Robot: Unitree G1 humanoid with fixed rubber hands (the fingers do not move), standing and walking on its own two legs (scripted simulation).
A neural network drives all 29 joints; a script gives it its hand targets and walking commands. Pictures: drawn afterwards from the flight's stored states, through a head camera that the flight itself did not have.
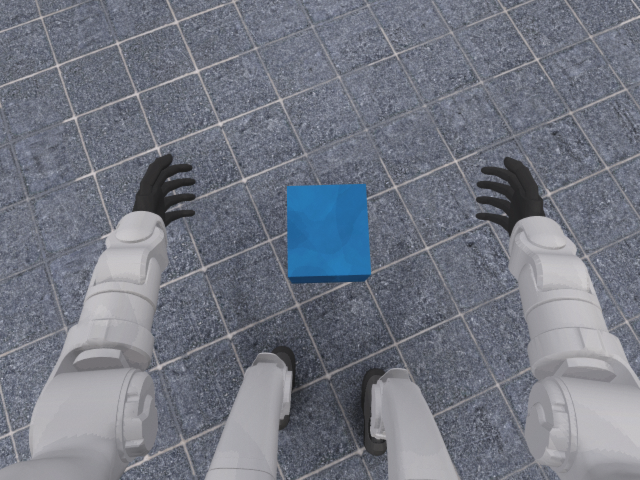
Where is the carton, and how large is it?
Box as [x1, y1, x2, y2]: [287, 184, 370, 283]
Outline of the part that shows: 365,184 287,186 288,277 292,283 364,281 370,274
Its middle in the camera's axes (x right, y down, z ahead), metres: +0.02 -0.02 +1.02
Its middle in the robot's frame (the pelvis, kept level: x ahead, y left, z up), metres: +0.53 +0.02 -0.62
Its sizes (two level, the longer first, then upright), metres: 0.232 0.201 0.145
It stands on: the floor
